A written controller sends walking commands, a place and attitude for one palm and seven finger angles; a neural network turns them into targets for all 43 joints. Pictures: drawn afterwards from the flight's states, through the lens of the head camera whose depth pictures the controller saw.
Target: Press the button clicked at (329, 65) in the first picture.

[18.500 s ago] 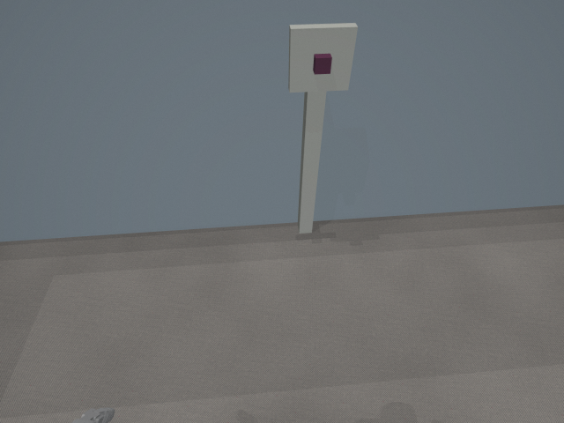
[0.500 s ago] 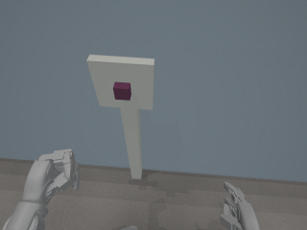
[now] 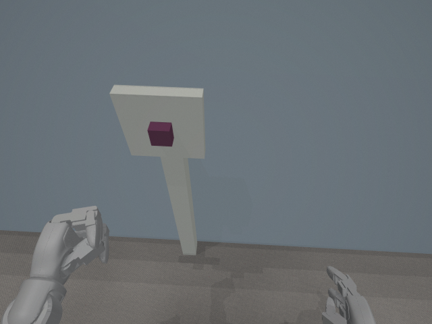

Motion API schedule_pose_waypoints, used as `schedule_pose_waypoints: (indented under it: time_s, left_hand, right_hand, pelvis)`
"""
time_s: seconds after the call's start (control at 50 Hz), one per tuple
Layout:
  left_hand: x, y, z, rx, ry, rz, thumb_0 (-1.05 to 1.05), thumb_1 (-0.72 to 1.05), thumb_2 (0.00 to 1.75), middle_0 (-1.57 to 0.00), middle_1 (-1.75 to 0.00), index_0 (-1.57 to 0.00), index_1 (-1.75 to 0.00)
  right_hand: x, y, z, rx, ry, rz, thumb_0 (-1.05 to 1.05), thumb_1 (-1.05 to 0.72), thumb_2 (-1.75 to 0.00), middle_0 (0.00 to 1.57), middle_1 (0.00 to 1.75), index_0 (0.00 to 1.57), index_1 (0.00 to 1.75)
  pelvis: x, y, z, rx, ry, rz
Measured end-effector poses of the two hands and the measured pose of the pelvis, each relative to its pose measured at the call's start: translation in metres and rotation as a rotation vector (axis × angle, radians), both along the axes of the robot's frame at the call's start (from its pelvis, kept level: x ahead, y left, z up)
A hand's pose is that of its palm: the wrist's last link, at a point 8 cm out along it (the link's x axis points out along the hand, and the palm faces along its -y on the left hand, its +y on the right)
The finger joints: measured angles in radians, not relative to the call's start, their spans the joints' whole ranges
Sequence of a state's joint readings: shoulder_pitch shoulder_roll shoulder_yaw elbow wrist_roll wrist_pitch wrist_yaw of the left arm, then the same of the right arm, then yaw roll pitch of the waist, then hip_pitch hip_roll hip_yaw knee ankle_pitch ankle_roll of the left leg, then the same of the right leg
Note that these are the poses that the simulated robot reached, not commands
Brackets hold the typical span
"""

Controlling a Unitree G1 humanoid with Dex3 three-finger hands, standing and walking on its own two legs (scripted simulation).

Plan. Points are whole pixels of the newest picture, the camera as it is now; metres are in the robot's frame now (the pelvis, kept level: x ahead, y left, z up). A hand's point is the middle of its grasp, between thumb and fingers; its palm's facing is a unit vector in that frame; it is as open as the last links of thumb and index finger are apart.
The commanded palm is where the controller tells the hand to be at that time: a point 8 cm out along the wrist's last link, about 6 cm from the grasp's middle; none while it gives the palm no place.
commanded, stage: raise the hand and make a fist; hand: left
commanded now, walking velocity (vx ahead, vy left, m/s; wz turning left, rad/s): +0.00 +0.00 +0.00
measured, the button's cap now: (161, 133) +0.48 +0.15 +0.08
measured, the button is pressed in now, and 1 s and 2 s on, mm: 0 0 0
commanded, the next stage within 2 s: aim a knuckle at the button in 0.04 s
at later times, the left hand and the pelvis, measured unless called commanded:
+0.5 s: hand (128, 225) +0.26 +0.17 +0.07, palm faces -0.03 -1.00 -0.04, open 3.1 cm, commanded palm +0.25 +0.23 +0.07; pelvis +0.00 -0.01 +0.00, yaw +0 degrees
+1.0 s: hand (156, 195) +0.33 +0.14 +0.06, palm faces -0.04 -1.00 -0.03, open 3.1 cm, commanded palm +0.31 +0.20 +0.06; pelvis +0.00 -0.01 -0.01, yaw -1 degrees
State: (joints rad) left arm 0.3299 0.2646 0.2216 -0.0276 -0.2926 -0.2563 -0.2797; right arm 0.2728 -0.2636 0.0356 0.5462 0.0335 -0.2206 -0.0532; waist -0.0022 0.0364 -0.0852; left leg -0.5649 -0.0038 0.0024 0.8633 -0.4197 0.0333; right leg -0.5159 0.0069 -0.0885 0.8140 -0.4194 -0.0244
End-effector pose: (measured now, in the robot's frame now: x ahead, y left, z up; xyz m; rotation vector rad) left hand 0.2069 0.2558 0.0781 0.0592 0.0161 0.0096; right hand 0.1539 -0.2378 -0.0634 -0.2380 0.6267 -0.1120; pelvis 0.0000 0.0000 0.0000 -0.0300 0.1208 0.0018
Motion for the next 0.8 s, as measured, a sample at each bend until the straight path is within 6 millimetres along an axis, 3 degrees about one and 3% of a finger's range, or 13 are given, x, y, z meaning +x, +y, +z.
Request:
schedule_pose_waypoints:
  time_s: [0.26,0.8]
  left_hand:
    - [0.005,-0.009,-0.002,-0.011,-0.001,-0.006,0.02,0.90,0.90,-1.30,-1.50,-1.30,-1.50]
    - [0.081,-0.049,-0.015,-0.025,-0.020,-0.038,0.02,0.90,0.90,-1.30,-1.50,-1.30,-1.50]
  right_hand:
    - [0.008,-0.003,-0.004,0.015,-0.004,0.019,0.01,-0.90,-0.90,0.20,0.30,0.20,0.30]
    - [-0.018,-0.017,-0.024,0.023,0.129,-0.043,0.01,-0.90,-0.90,0.20,0.30,0.20,0.30]
  pelvis:
    - [0.000,-0.010,-0.001,0.005,0.003,0.007]
    - [0.000,-0.012,-0.004,0.022,0.040,-0.014]
